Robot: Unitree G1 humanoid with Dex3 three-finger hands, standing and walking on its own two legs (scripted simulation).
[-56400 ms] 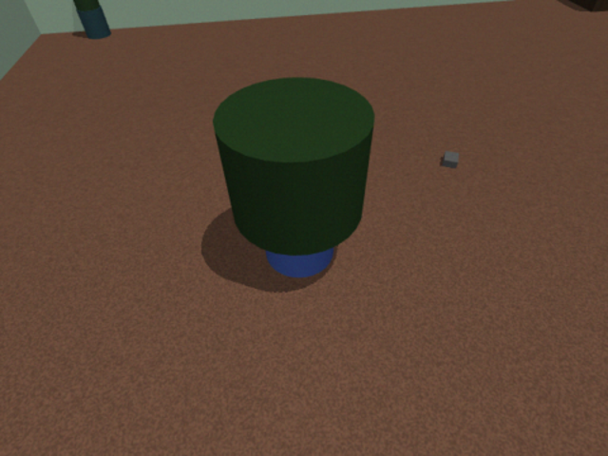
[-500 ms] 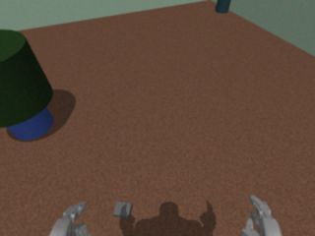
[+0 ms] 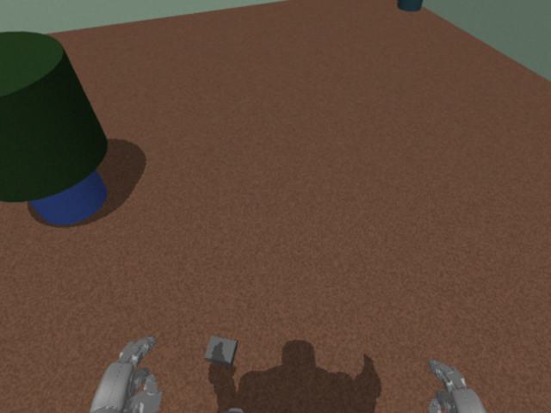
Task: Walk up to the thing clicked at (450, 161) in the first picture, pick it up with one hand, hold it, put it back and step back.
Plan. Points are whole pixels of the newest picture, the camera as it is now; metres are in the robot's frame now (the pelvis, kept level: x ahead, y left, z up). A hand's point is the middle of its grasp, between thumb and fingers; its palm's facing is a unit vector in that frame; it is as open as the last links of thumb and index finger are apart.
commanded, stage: stand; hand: left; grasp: from above
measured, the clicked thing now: (221, 350) +0.43 +0.21 -0.70
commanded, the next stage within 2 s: none
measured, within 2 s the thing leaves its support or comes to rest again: neither
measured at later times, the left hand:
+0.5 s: hand out of the picture +0.05 +0.24 -0.12, palm faces +0.04 -0.94 -0.32, open 7.4 cm
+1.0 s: hand out of the picture +0.04 +0.24 -0.10, palm faces +0.03 -0.94 -0.35, open 7.4 cm
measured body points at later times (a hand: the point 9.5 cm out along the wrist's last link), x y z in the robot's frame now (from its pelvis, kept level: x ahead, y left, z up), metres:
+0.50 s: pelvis +0.00 +0.01 +0.05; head +0.01 +0.01 +0.50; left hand +0.05 +0.29 -0.09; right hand +0.09 -0.26 -0.09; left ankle +0.03 +0.12 -0.69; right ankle +0.00 -0.14 -0.69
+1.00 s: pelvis +0.00 +0.00 +0.06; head +0.00 -0.01 +0.51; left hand +0.04 +0.29 -0.08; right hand +0.06 -0.29 -0.09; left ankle +0.03 +0.12 -0.69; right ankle +0.00 -0.14 -0.69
